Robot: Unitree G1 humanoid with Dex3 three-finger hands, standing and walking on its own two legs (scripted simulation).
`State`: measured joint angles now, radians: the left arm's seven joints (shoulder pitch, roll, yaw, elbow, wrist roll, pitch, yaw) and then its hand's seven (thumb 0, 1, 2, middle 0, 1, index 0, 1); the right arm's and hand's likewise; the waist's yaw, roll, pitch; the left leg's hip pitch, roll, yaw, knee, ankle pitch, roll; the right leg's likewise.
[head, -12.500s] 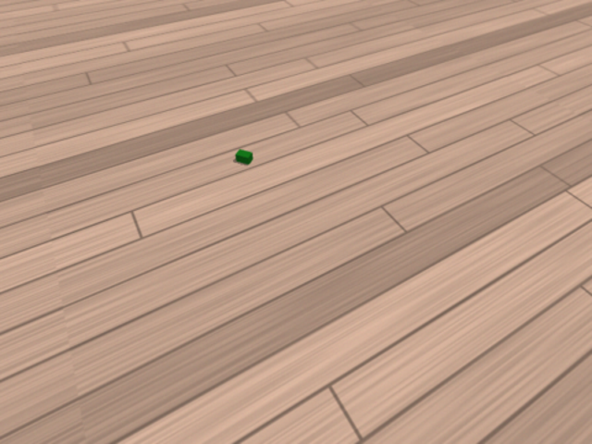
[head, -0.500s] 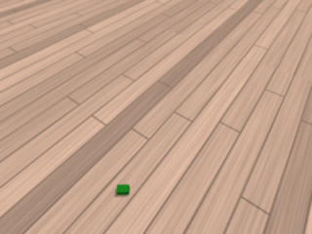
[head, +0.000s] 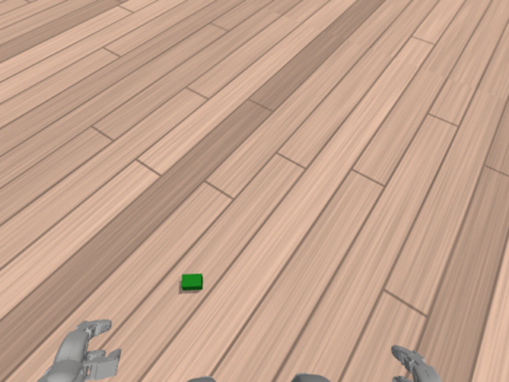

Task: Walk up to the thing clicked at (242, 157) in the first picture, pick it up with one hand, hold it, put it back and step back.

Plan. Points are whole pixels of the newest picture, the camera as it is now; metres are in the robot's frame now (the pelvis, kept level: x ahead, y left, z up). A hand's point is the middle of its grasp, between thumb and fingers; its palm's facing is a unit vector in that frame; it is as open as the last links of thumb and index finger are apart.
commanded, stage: rise first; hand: left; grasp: from above
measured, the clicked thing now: (192, 282) +0.49 +0.22 -0.74
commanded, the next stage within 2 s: none
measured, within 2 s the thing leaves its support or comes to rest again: neither
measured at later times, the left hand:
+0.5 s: hand (112, 375) +0.15 +0.26 -0.20, palm faces -0.13 -0.89 -0.43, open 13.0 cm
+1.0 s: hand (116, 378) +0.15 +0.28 -0.27, palm faces -0.30 -0.78 -0.55, open 12.9 cm
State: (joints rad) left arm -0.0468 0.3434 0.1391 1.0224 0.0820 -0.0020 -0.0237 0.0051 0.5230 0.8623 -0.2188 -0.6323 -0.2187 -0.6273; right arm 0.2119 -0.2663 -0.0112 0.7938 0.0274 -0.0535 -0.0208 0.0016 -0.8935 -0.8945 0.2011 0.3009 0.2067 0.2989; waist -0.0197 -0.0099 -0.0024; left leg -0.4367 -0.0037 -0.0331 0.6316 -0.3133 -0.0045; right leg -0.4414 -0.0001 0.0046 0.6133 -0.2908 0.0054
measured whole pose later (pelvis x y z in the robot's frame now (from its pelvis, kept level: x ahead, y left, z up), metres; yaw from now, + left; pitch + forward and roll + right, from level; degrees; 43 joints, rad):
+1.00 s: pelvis -0.02 +0.01 -0.13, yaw +0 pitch +25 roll -2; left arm 0.20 0.38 0.10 0.44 0.35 0.17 0.02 0.00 -0.34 0.76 -0.35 -0.80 -0.34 -0.81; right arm 0.18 -0.26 -0.01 0.53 0.01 -0.19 0.00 0.01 -0.94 -0.91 0.20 0.30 0.21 0.30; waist -0.04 0.02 -0.17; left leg -1.22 -0.02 -0.06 1.42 -0.63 0.00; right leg -1.20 0.00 -0.02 1.37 -0.60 0.02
